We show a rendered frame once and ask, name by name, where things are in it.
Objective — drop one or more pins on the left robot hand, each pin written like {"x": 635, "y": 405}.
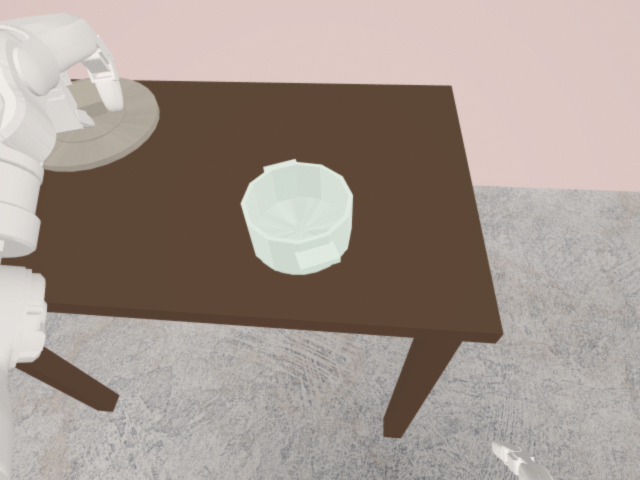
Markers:
{"x": 72, "y": 40}

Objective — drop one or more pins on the lid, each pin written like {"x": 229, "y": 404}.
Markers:
{"x": 115, "y": 134}

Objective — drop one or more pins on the right robot hand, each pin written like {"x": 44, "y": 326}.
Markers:
{"x": 519, "y": 461}

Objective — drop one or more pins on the table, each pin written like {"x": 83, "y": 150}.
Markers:
{"x": 160, "y": 233}

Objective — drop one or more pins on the knob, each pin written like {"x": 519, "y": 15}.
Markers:
{"x": 88, "y": 98}

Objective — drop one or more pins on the pot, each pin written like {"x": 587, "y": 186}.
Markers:
{"x": 299, "y": 217}

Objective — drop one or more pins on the robot left forearm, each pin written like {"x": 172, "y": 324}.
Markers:
{"x": 28, "y": 71}

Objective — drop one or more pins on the robot left upper arm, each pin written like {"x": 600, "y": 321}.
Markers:
{"x": 22, "y": 337}

